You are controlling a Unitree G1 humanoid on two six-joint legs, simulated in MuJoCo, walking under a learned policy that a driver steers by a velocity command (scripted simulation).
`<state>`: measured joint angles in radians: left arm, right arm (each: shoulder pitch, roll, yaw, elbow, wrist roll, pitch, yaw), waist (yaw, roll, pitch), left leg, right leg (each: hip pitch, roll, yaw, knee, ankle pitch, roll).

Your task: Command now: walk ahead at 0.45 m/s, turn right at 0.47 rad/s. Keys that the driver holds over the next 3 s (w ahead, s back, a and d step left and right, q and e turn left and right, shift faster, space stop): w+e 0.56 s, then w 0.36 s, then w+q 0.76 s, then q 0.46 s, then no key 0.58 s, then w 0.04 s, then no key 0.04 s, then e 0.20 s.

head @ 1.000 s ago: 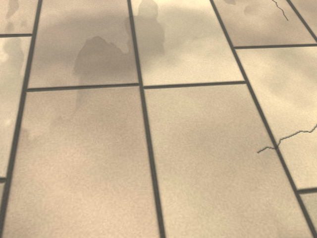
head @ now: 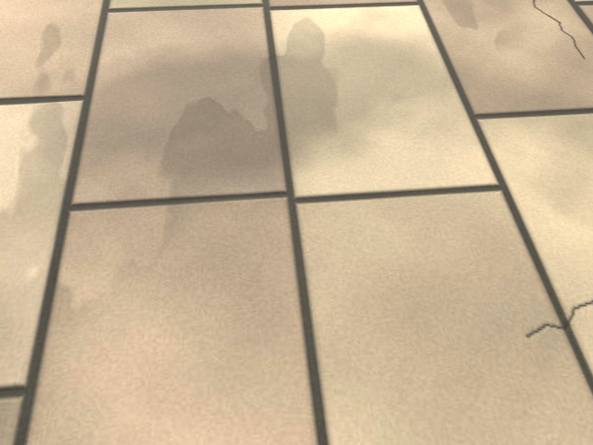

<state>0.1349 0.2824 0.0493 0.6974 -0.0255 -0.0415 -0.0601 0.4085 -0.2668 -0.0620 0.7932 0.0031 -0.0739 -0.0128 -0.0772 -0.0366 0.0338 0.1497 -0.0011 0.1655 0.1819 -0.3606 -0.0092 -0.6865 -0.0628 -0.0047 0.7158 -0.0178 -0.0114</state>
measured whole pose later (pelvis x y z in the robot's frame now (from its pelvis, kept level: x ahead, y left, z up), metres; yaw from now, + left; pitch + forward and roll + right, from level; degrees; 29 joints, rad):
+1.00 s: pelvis +0.55 -0.12 +0.01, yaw -25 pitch +2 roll +2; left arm 0.04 0.27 0.02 0.65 -0.01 -0.07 -0.04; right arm 0.42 -0.29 -0.05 0.82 0.03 -0.07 0.01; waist -0.12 -0.04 0.03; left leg -0.01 -0.02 0.02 0.26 -0.28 0.00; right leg -0.57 -0.06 0.04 0.59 -0.05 -0.01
